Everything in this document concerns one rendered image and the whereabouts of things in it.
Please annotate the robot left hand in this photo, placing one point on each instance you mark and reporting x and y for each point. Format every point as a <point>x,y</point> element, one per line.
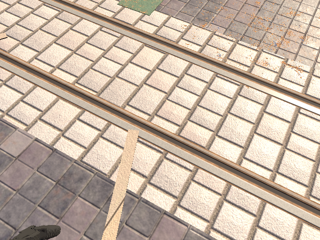
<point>43,232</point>

